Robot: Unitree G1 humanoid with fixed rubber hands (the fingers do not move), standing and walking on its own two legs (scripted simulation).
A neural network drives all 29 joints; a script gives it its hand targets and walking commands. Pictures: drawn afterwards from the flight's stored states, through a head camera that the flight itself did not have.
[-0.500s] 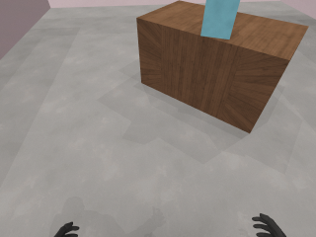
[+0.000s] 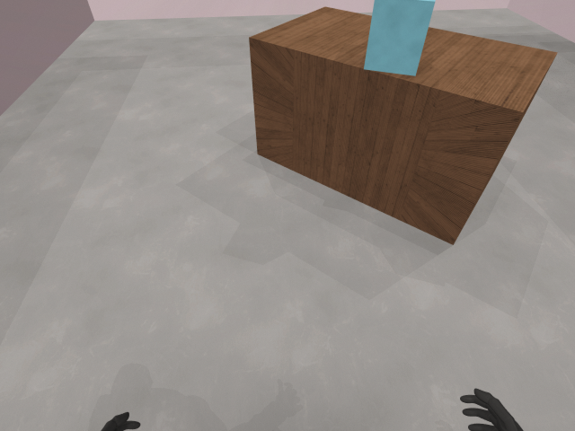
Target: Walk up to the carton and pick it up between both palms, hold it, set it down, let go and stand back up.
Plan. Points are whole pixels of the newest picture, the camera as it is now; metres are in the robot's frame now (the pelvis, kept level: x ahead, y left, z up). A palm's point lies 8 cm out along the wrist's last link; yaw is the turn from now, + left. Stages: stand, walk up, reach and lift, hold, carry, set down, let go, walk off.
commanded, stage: stand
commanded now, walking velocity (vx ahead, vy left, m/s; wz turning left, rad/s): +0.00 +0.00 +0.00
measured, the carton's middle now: (399, 29) +1.51 -0.40 +0.04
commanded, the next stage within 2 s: walk up in 1.00 s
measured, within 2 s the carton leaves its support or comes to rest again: neither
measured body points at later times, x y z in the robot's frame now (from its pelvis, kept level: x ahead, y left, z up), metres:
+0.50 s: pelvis -0.01 +0.00 +0.00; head +0.00 +0.00 +0.45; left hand +0.12 +0.29 -0.10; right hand +0.15 -0.28 -0.07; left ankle +0.03 +0.12 -0.71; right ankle +0.02 -0.12 -0.71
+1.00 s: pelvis -0.01 +0.00 +0.01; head +0.00 +0.01 +0.46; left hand +0.12 +0.29 -0.10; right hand +0.14 -0.28 -0.07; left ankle +0.03 +0.12 -0.71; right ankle +0.02 -0.12 -0.71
